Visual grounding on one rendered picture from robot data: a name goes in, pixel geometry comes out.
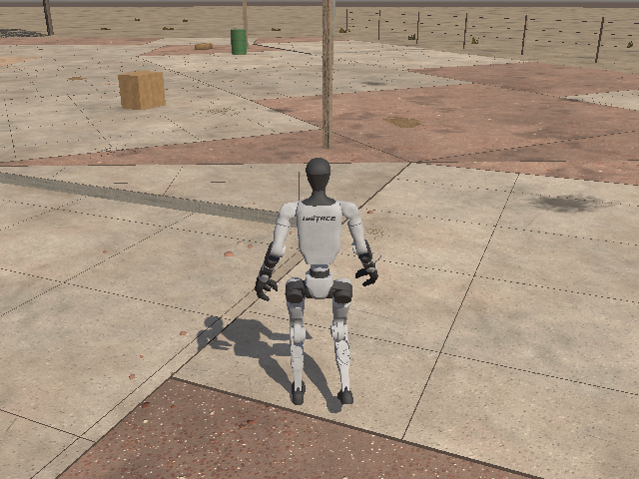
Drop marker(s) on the left robot shin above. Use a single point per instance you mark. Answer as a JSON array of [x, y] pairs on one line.
[[297, 360]]

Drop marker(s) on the robot right upper arm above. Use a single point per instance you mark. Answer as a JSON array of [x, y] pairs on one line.
[[350, 211]]

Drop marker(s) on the right robot forearm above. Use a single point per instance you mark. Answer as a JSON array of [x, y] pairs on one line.
[[367, 259]]

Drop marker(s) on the left robot hand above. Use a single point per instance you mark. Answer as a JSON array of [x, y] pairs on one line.
[[265, 285]]

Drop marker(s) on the robot left upper arm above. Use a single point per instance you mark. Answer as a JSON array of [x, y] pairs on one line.
[[287, 211]]

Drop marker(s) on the robot left foot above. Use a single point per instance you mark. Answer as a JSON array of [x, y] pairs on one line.
[[298, 396]]

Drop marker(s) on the right robot hand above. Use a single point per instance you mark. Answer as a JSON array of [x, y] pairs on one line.
[[373, 276]]

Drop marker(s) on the left robot forearm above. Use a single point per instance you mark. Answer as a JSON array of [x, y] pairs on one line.
[[268, 266]]

